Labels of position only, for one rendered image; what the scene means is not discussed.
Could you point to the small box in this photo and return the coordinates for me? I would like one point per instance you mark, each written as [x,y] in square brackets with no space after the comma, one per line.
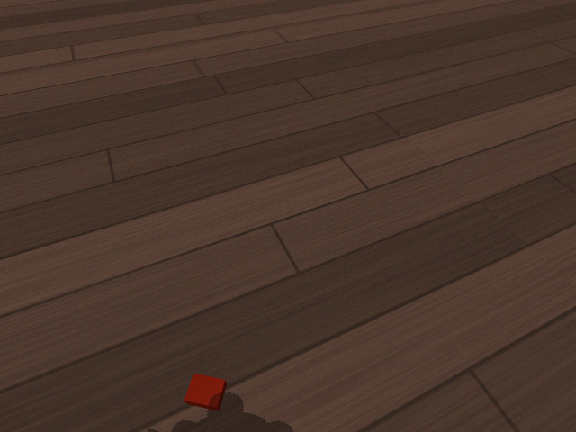
[205,391]

